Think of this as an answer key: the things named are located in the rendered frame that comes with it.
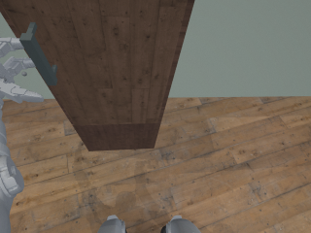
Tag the robot left upper arm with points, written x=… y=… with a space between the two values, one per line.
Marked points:
x=11 y=184

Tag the robot left shin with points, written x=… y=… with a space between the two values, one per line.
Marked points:
x=111 y=217

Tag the left robot forearm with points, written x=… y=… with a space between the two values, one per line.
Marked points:
x=4 y=150

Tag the left robot hand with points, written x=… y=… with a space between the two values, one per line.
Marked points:
x=11 y=68

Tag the robot shin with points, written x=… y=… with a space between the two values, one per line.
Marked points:
x=111 y=217
x=176 y=217

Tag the robot right shin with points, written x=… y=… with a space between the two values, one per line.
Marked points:
x=176 y=217

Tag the handle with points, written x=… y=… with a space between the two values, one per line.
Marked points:
x=36 y=54

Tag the cupboard door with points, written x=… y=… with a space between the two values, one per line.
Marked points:
x=113 y=57

